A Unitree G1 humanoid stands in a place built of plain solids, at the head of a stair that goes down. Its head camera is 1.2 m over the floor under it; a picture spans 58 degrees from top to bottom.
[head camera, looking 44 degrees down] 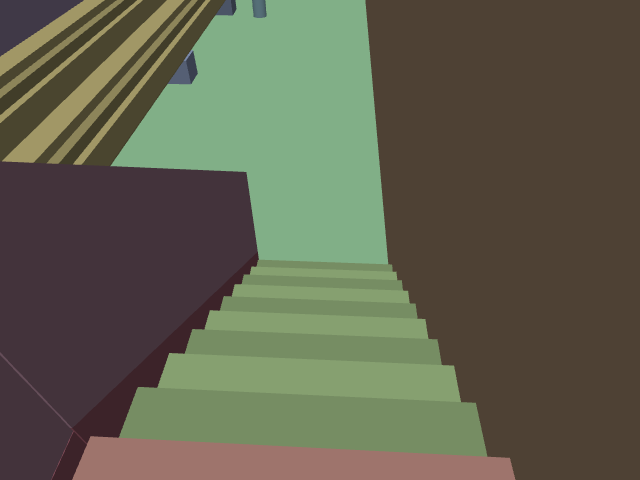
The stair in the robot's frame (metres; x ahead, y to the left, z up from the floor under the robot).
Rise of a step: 0.16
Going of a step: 0.23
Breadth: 1.13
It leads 3 degrees to the right of straight ahead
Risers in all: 10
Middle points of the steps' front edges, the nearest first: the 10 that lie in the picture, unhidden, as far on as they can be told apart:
0.45 0.06 0.00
0.68 0.05 -0.16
0.90 0.04 -0.32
1.13 0.03 -0.48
1.35 0.02 -0.64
1.58 0.01 -0.80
1.80 0.00 -0.97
2.03 -0.02 -1.13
2.26 -0.03 -1.29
2.48 -0.04 -1.45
